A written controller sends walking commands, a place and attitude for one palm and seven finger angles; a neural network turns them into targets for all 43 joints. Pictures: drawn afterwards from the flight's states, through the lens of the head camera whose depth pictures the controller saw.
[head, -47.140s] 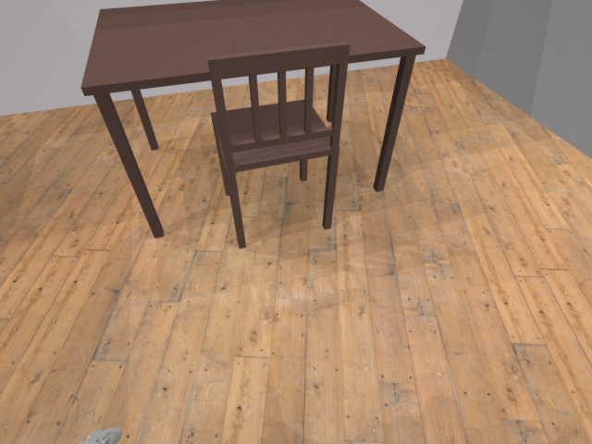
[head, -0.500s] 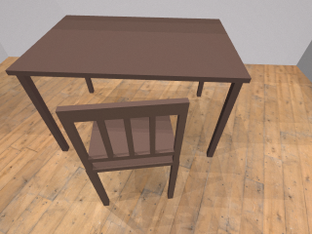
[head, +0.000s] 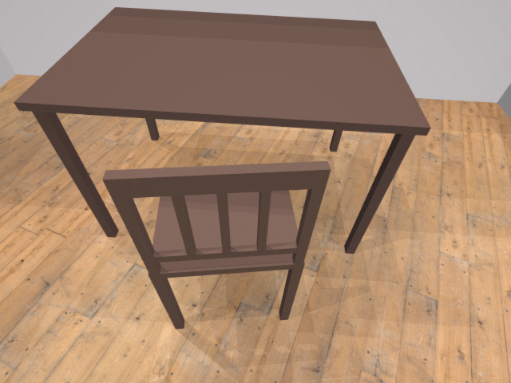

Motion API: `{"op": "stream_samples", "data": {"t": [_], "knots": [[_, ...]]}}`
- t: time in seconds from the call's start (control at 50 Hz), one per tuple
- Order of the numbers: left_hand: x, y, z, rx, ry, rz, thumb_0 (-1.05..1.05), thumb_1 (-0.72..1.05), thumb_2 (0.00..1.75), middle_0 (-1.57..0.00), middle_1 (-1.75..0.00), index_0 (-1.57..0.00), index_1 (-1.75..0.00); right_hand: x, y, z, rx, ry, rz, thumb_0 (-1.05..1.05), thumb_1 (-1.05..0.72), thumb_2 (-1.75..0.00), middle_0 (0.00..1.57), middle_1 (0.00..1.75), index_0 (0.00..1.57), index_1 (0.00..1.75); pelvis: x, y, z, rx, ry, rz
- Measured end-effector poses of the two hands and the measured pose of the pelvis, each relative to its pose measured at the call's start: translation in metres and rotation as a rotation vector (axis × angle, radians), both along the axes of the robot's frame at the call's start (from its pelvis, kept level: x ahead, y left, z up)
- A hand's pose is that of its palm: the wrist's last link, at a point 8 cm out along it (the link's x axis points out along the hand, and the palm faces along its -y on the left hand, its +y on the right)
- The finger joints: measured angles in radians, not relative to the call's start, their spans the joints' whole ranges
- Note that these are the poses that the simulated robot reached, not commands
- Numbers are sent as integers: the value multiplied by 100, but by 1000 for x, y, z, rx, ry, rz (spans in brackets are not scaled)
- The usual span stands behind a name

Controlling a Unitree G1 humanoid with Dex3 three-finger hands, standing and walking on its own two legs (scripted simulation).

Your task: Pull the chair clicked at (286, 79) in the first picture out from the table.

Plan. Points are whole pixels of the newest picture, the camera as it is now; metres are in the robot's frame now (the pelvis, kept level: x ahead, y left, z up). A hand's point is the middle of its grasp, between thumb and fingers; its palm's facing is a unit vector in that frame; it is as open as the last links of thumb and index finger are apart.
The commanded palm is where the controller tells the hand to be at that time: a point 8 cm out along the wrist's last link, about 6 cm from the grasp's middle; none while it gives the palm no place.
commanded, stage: look again from close up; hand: left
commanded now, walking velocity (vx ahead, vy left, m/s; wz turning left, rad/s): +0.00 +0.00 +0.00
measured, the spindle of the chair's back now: (224, 223) +0.47 +0.10 -0.11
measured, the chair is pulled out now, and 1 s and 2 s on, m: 0.18 0.18 0.18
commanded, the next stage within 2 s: none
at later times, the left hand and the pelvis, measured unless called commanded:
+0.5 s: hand out of the picture +0.00 +0.16 -0.18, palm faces +0.03 -0.98 -0.17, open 7.3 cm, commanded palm none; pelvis +0.01 -0.01 +0.00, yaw +0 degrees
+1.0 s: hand out of the picture -0.02 +0.15 -0.18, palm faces +0.04 -0.99 -0.15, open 7.3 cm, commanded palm none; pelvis +0.00 -0.01 +0.00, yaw +0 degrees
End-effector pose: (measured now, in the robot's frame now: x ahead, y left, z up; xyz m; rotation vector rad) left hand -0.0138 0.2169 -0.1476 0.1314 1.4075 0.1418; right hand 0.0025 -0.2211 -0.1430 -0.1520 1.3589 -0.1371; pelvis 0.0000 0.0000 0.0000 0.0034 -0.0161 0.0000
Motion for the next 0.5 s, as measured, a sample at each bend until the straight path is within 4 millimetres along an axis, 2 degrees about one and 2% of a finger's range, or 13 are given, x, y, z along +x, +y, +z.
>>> {"op": "stream_samples", "data": {"t": [0.24, 0.5], "knots": [[10, -11, -4, -24, -12, 4, 0, 91, 90, -20, -30, -20, -29, 18, -8, 4, -24, -20, 5, 1, -92, -89, 20, 29, 20, 30, 8, -4, 1, -3, -8, 1], [12, -7, -1, -4, -13, 4, 0, 91, 90, -20, -30, -20, -29, 6, -4, 1, -5, 17, -7, 1, -92, -89, 20, 29, 20, 30, 9, -6, 2, -2, -13, 0]]}}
